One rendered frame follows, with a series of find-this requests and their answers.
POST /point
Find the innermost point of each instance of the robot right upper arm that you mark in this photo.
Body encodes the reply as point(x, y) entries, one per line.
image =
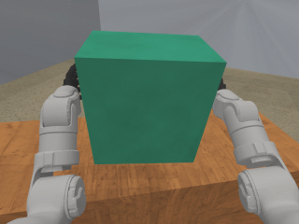
point(269, 193)

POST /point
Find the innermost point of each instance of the left robot forearm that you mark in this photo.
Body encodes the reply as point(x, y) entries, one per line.
point(58, 129)

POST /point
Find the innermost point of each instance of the robot right hand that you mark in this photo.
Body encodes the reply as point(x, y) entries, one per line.
point(222, 86)

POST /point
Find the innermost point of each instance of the carton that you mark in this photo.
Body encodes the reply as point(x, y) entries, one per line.
point(146, 97)

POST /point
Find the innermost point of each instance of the robot left upper arm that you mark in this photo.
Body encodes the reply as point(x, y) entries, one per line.
point(55, 200)

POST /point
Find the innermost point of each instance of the robot left hand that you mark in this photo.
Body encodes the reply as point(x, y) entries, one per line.
point(71, 78)

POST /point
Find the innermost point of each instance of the pedestal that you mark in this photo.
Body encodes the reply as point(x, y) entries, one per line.
point(204, 191)

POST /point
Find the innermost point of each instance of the right robot forearm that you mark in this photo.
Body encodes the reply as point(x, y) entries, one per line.
point(252, 145)

